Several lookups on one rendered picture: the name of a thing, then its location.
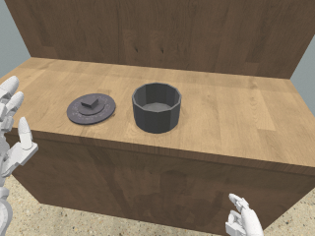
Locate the left robot forearm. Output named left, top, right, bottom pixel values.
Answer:
left=0, top=187, right=13, bottom=236

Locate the knob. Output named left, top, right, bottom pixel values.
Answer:
left=81, top=96, right=98, bottom=108

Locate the lid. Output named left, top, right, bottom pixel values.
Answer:
left=66, top=93, right=116, bottom=126

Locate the robot left hand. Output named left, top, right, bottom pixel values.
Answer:
left=0, top=76, right=38, bottom=187

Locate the pot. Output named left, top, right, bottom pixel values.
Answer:
left=132, top=82, right=182, bottom=134

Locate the table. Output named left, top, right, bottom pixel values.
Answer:
left=0, top=0, right=315, bottom=236

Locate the robot right hand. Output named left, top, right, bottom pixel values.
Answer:
left=225, top=193, right=264, bottom=236

